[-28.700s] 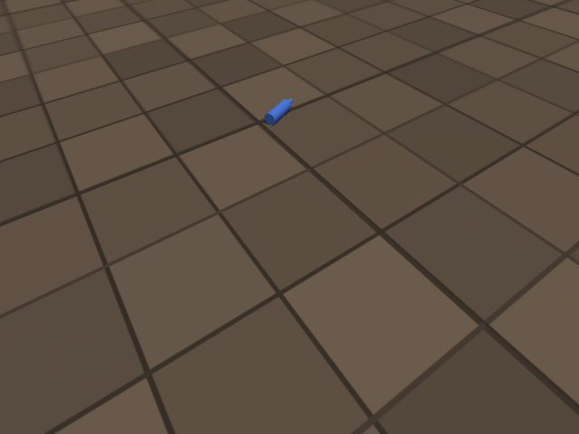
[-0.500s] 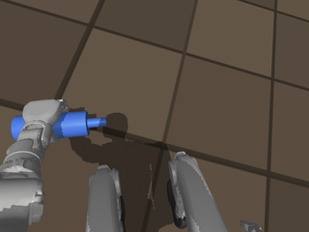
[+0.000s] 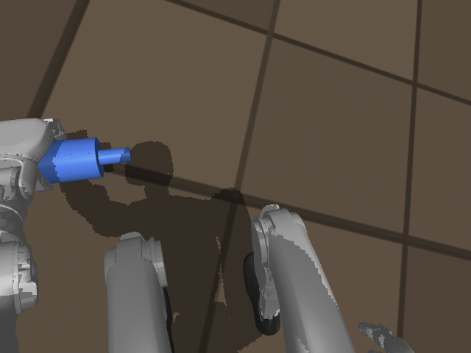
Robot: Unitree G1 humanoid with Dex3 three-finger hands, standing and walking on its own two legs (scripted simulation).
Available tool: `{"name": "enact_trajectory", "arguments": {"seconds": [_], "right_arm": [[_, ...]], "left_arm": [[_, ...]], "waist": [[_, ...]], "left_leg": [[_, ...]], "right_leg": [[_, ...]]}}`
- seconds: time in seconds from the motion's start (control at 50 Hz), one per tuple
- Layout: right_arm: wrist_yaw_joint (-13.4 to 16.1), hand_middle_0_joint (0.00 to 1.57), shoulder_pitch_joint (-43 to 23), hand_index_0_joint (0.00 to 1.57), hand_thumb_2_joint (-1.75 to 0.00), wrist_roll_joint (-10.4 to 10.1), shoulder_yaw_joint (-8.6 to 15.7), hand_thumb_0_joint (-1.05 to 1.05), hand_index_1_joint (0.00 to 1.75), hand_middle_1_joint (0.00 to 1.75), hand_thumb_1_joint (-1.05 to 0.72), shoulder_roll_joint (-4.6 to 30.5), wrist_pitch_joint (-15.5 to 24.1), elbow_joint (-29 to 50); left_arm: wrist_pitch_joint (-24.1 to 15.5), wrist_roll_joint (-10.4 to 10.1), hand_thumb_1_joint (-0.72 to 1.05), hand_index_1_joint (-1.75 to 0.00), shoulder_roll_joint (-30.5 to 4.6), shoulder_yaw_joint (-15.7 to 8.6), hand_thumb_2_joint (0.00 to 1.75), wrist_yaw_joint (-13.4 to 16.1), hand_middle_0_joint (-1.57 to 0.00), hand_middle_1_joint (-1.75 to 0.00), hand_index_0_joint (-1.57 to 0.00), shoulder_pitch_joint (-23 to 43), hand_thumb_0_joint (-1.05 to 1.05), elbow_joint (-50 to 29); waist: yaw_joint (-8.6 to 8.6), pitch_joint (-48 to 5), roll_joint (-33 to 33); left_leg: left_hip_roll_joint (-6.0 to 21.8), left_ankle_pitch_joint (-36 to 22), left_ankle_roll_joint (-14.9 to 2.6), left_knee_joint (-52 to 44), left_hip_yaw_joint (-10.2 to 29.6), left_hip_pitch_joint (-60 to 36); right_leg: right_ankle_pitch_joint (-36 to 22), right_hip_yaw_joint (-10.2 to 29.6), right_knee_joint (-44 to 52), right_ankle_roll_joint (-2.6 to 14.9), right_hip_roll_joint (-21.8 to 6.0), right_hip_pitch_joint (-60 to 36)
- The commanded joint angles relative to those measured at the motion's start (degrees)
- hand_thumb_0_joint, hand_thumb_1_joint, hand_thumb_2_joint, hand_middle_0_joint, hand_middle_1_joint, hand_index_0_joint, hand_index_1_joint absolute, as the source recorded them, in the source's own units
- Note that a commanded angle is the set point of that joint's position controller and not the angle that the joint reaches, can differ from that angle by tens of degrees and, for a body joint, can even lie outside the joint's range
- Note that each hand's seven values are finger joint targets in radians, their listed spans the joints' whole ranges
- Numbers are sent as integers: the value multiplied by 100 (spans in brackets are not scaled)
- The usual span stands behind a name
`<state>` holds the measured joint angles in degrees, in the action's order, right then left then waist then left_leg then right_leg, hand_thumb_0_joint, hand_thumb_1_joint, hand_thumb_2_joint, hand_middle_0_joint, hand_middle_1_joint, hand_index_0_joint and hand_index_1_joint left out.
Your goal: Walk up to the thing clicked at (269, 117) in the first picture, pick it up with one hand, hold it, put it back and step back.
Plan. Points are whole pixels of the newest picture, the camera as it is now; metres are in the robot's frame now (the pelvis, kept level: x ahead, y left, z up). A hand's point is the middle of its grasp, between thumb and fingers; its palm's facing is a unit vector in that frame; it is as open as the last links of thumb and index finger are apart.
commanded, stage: crouch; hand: left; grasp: from above
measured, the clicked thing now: (59, 161) +0.47 +0.26 -0.20
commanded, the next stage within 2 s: lower in 0.42 s
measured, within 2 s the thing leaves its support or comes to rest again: neither
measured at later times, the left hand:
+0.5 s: hand (45, 163) +0.47 +0.29 -0.22, palm faces -0.47 -0.03 -0.88, open 10.3 cm
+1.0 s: hand (58, 170) +0.48 +0.29 -0.28, palm faces -0.47 -0.05 -0.88, open 10.2 cm
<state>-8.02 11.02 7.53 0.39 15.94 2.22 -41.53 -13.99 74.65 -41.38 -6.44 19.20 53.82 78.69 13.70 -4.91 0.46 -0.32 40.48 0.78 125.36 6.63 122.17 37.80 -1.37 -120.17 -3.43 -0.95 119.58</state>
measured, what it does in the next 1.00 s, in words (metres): lowers itself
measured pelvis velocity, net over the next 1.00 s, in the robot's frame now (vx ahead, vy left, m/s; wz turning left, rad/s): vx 0.00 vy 0.00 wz -0.07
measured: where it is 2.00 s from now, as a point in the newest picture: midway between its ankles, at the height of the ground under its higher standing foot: (213, 323)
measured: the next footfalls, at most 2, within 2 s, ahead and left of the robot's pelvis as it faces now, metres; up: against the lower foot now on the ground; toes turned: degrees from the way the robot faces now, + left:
none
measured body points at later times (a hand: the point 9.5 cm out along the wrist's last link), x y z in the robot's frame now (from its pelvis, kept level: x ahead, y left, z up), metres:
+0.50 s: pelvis -0.01 +0.00 -0.05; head +0.25 +0.07 +0.32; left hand +0.49 +0.29 -0.17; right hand +0.01 -0.27 -0.15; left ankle +0.07 +0.12 -0.37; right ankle +0.10 -0.14 -0.37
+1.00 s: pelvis +0.00 +0.00 -0.08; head +0.27 +0.08 +0.27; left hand +0.50 +0.29 -0.23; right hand +0.01 -0.28 -0.16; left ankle +0.07 +0.12 -0.37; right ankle +0.10 -0.14 -0.37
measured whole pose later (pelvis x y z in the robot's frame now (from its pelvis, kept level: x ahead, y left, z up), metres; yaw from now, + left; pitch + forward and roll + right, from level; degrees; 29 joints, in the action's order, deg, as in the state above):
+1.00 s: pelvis +0.00 +0.00 -0.08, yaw -4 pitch +33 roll -11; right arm -9.3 9.0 10.7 -5.8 16.9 2.4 -40.7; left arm -18.0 78.8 -51.8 -9.4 24.1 57.7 86.3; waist 18.1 2.3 -3.3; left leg -1.2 40.9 0.8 140.9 10.1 134.0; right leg 37.3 -3.2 -133.0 -3.9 0.3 129.8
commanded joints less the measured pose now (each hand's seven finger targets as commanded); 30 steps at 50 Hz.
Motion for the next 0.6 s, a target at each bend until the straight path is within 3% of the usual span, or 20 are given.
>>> {"name": "enact_trajectory", "arguments": {"seconds": [0.0, 0.02, 0.04, 0.06, 0.08, 0.16, 0.32, 0.52, 0.58], "right_arm": [[35, 20, 1345, 20, -90, 1, 379, 0, 30, 30, -91, 1351, 11, 15], [33, 20, 1330, 20, -90, -1, 384, 0, 30, 30, -91, 1389, 8, 26], [38, 20, 1327, 20, -90, 11, 387, 0, 30, 30, -91, 1383, 8, -4], [45, 20, 1313, 20, -90, 23, 359, 0, 30, 30, -91, 1389, 6, -28], [50, 20, 1295, 20, -90, 21, 362, 0, 30, 30, -91, 1410, 7, -26], [55, 20, 1241, 20, -90, 49, 274, 0, 30, 30, -91, 1430, 3, -54], [71, 20, 1252, 20, -90, 101, 127, 0, 30, 30, -91, 1506, 27, -77], [69, 20, 1250, 20, -90, 89, 43, 0, 30, 30, -91, 1560, 11, -17], [39, 20, 1257, 20, -90, 108, -34, 0, 30, 30, -91, 1537, -12, 10]], "left_arm": [[-80, -53, 72, -76, -1774, -282, 88, 288, -103, -79, -105, 2213, 0, -977], [-79, -58, 73, -76, -1765, -298, 87, 301, -103, -79, -106, 2147, 0, -763], [-128, -51, 74, -76, -2005, -387, 87, 330, -103, -78, -106, 2440, 0, -1080], [-132, -10, 71, -75, -1896, -335, 87, 346, -102, -77, -104, 2265, 0, -731], [-183, -26, 72, -74, -2051, -386, 86, 367, -103, -76, -105, 2531, 0, -964], [-234, 86, 69, -72, -2225, -411, 83, 453, -101, -74, -103, 2585, 0, -692], [-150, 234, 68, -71, -2145, -264, 84, 544, -102, -72, -103, 2603, 0, -282], [-94, 10, 70, -68, -2341, -292, 87, 405, -109, -67, -108, 2561, 0, -479], [-122, 71, 69, -66, -2237, -232, 83, 385, -107, -65, -107, 2389, 0, -234]], "waist": [[29, -4153, 1771], [20, -4126, 1659], [39, -4215, 1688], [63, -4071, 1722], [78, -4152, 1767], [91, -4106, 1872], [248, -3781, 2056], [226, -3921, 2073], [333, -3580, 2043]], "left_leg": [[-63, -1563, -152, -1215, -471, -3105], [-64, -1475, -167, -1154, -474, -3072], [-57, -1368, -177, -1125, -467, -3029], [-65, -1296, -165, -1089, -481, -2913], [-60, -1225, -166, -1075, -454, -2944], [-62, -1068, -165, -951, -449, -2795], [-57, -1045, -136, -784, -374, -2795], [-63, -1337, -133, -545, -369, -2599], [-78, -1326, -132, -470, -351, -2424]], "right_leg": [[-1394, -446, 993, 508, 135, -1836], [-1341, -445, 993, 498, 127, -1729], [-1271, -456, 956, 504, 150, -1748], [-1218, -455, 913, 500, 139, -1628], [-1162, -470, 873, 509, 146, -1564], [-1041, -520, 697, 524, 163, -1387], [-1033, -627, 456, 532, 149, -865], [-1320, -655, 234, 512, 167, -1055], [-1298, -694, 201, 499, 155, -920]]}}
